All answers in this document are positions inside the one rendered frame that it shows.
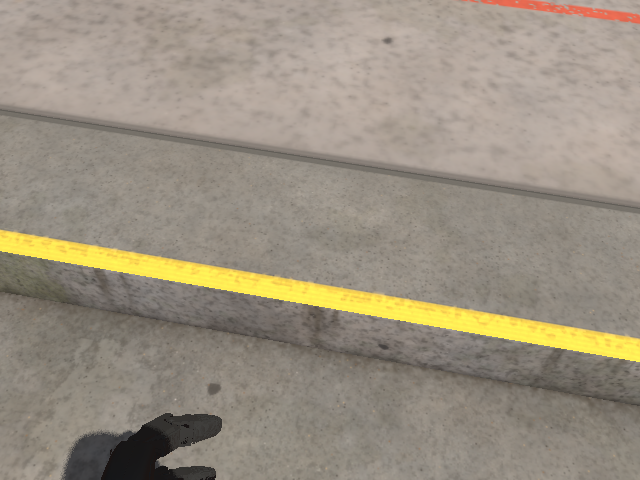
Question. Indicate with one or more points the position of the robot left hand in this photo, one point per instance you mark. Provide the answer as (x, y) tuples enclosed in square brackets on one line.
[(135, 458)]

